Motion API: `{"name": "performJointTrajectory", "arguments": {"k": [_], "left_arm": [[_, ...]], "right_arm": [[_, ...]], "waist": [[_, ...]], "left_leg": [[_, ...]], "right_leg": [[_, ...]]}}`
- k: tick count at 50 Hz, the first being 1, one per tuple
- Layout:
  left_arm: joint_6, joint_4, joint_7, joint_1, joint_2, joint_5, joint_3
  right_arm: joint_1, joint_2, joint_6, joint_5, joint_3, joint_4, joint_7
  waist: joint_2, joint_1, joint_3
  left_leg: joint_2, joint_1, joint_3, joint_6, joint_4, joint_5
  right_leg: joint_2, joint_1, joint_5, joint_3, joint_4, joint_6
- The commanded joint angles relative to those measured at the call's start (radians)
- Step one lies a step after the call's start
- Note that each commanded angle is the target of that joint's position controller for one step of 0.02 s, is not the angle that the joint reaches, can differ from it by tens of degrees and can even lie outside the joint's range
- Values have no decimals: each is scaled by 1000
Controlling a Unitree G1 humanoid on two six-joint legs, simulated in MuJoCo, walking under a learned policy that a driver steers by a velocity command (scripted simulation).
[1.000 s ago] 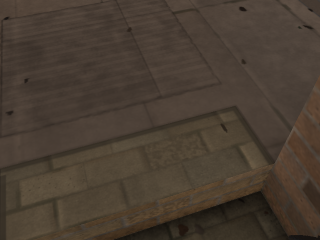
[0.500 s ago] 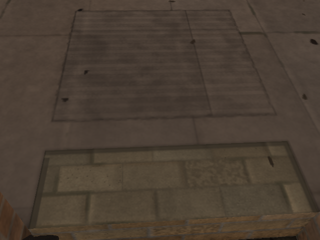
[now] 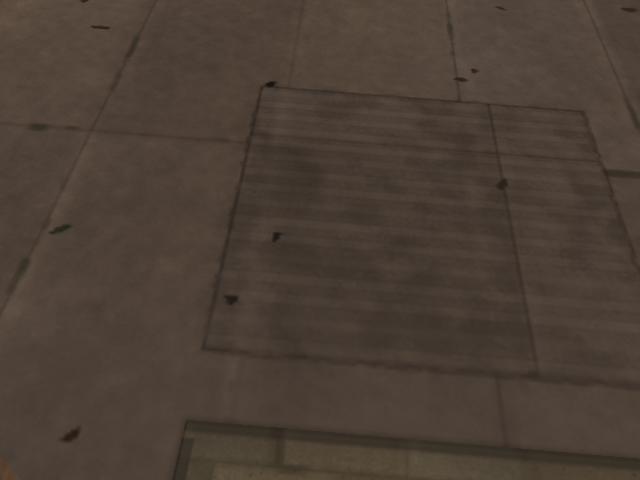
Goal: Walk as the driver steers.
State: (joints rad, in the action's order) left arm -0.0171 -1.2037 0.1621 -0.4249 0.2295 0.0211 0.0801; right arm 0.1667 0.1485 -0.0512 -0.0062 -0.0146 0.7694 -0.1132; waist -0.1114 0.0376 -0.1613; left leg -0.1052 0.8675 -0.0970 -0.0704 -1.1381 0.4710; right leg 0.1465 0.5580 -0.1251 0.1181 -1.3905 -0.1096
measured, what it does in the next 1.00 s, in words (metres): climbs, turning right: right foot 0.19 m higher, then left foot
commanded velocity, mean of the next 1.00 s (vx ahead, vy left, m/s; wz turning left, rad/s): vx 0.49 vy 0.00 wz -0.43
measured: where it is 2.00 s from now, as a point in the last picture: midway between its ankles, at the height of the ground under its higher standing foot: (437, 224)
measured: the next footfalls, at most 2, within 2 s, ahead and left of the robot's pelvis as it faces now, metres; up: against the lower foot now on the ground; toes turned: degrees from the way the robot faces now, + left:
right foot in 0.50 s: +0.38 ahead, -0.14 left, +0.19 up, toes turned -13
left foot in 1.00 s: +0.74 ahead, -0.10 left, +0.19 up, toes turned -27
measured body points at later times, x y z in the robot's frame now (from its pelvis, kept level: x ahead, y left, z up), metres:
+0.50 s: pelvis +0.25 -0.04 +0.12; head +0.29 -0.02 +0.57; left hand +0.42 +0.15 -0.02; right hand +0.12 -0.24 -0.01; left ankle +0.06 +0.09 -0.62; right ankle +0.34 -0.14 -0.46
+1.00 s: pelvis +0.54 -0.14 +0.27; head +0.53 -0.13 +0.72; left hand +0.63 +0.11 +0.13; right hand +0.69 -0.41 +0.22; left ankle +0.70 -0.08 -0.45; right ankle +0.35 -0.13 -0.44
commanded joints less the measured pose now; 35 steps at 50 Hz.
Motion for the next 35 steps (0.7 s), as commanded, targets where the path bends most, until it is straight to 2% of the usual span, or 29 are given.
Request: {"name": "performJointTrajectory", "arguments": {"k": [1, 2, 3, 4, 5, 6, 8, 9, 10, 11, 12, 13, 14, 16, 19, 21, 22, 23, 24, 25, 26, 27, 28, 29, 30, 31, 32, 33, 35], "left_arm": [[79, 137, -80, 92, -7, 30, -15], [80, 157, -97, 136, -39, 28, -40], [74, 172, -99, 125, -61, 18, -64], [65, 174, -98, 113, -54, -9, -65], [44, 177, -99, 128, -92, -7, -84], [35, 207, -96, 158, -158, -25, -98], [29, 276, -105, 229, -201, -36, -122], [34, 298, -105, 250, -192, -47, -125], [34, 337, -96, 316, -140, -45, -121], [33, 356, -88, 380, -81, -56, -104], [31, 364, -81, 435, -56, -49, -98], [33, 411, -68, 546, -31, -24, -93], [25, 423, -63, 605, -22, -13, -98], [25, 385, -58, 522, -82, 18, -113], [7, 410, -37, 569, -112, 32, -136], [-24, 458, -20, 600, -83, 22, -131], [-25, 480, -21, 552, -69, 5, -129], [-18, 498, -24, 475, -60, 2, -137], [-5, 493, -37, 391, -35, -1, -140], [10, 449, -59, 210, 23, -7, -124], [14, 396, -81, 8, 69, -31, -119], [16, 321, -114, -228, 159, -26, -78], [35, 279, -111, -360, 241, 10, -50], [81, 285, -110, -254, 280, 33, -24], [116, 306, -105, -108, 227, 1, -22], [134, 276, -93, -52, 129, -23, -42], [138, 227, -66, -37, 58, 19, -70], [128, 203, -52, -9, -9, 46, -89], [150, 194, -63, 57, 1, 36, -80]], "right_arm": [[218, 2, 72, 27, 16, 148, -19], [190, -46, 89, -1, -1, 192, -37], [232, -53, 100, -27, -11, 227, -51], [209, -61, 110, -21, -12, 224, -63], [216, -59, 110, -28, -20, 247, -56], [235, -31, 110, -46, -17, 268, -42], [230, -20, 112, -109, -33, 314, -28], [239, -7, 119, -123, -32, 317, -24], [318, 30, 133, -125, -33, 322, -24], [387, 56, 144, -100, -30, 332, -12], [494, 79, 150, -99, -33, 372, 6], [589, 137, 153, -128, -22, 386, 9], [650, 129, 149, -126, -25, 411, 7], [637, 110, 168, -112, -37, 408, 5], [546, 135, 169, -89, -41, 370, 9], [454, 202, 168, -63, -27, 308, 12], [463, 262, 170, -67, -12, 314, 8], [410, 344, 166, -50, 24, 282, 6], [386, 410, 152, -46, 53, 254, 6], [332, 420, 139, -80, 71, 196, 17], [401, 320, 142, -135, 56, 146, 30], [359, 254, 142, -169, 51, 97, 13], [274, 247, 123, -119, 83, 72, -27], [213, 219, 119, -98, 99, 63, -44], [117, 195, 133, -107, 83, 4, -25], [33, 145, 135, -106, 60, -59, 2], [16, 95, 122, -110, 32, -105, 26], [-3, 82, 112, -89, 16, -121, 39], [26, 109, 110, -55, 12, -106, 51]], "waist": [[223, -24, 22], [152, -51, 25], [162, -73, 31], [179, -91, 43], [192, -104, 55], [276, -101, 122], [185, -125, 138], [135, -120, 139], [115, -90, 117], [170, -53, 125], [241, -25, 125], [316, -5, 117], [300, 35, 120], [272, -4, 134], [268, -46, 93], [306, -104, 25], [389, -146, 38], [406, -180, 71], [401, -188, 20], [375, -210, -65], [246, -224, -268], [9, -320, -312], [-161, -303, -268], [-17, -234, -78], [22, -180, 67], [86, -118, 104], [108, -43, 124], [134, -11, 161], [140, 48, 193]], "left_leg": [[255, -430, 496, -175, 656, -201], [269, -428, 439, -182, 670, -224], [290, -471, 395, -152, 690, -265], [318, -469, 347, -138, 748, -243], [333, -453, 347, -127, 782, -204], [358, -427, 337, -116, 822, -184], [332, -396, 204, -47, 860, -105], [296, -369, 121, -7, 880, -123], [264, -364, 63, 39, 890, -152], [242, -363, 24, 70, 896, -219], [257, -430, 29, 79, 916, -244], [304, -511, 11, 78, 1001, -329], [342, -636, 45, 54, 1022, -366], [404, -869, 42, 39, 993, -622], [427, -956, -44, -15, 1019, -1091], [407, -827, -89, -48, 1018, -1604], [437, -872, -84, -58, 972, -1891], [472, -1020, -51, -46, 888, -2080], [473, -1134, -38, -27, 796, -2246], [467, -1087, -14, -6, 665, -2337], [404, -679, 82, 29, 432, -2153], [233, -255, 97, 92, 17, -1210], [-31, -100, 197, 79, -705, -324], [8, 8, 347, 0, -1003, -369], [45, 107, 333, -28, -1105, -344], [46, 209, 322, -73, -1106, -297], [69, 253, 323, -106, -1064, -310], [100, 291, 315, -132, -1066, -248], [136, 344, 238, -110, -958, -194]], "right_leg": [[-128, 606, 23, 117, -691, -34], [-127, 666, 38, 85, -727, -71], [-117, 753, 10, 69, -799, -109], [-101, 803, 100, 40, -855, -106], [-93, 857, 135, 40, -899, -118], [-126, 936, 270, 24, -1164, -162], [-152, 992, 290, -22, -1167, -235], [-143, 949, 216, -66, -1043, -243], [-107, 882, 82, -134, -822, -211], [-103, 855, 37, -179, -731, -165], [-95, 894, 30, -213, -700, -126], [-66, 888, 131, -290, -633, -126], [-53, 970, 162, -289, -576, -121], [-26, 1060, 183, -235, -520, -107], [-38, 913, 298, -316, -362, -109], [-138, 521, 454, -435, -164, -94], [-192, 442, 585, -452, -139, -69], [-226, 468, 797, -437, 26, -59], [-257, 445, 824, -403, 129, -79], [-302, 265, 675, -318, 168, -104], [-274, -248, 478, -27, 176, -208], [-178, -620, 377, 333, 519, -316], [-14, -539, 229, 722, 844, -379], [4, -315, 287, 662, 852, -250], [-16, -163, 451, 607, 827, -235], [-29, -147, 469, 571, 835, -221], [-55, -126, 453, 495, 831, -198], [-54, -66, 512, 470, 842, -164], [-113, -39, 454, 298, 867, -93]]}}
Keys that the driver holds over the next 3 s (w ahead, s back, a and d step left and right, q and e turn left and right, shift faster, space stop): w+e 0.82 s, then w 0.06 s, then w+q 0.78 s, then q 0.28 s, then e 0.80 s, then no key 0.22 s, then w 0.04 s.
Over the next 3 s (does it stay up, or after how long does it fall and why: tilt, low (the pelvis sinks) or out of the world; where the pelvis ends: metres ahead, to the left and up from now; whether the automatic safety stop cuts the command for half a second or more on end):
stays up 0.99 -0.23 0.28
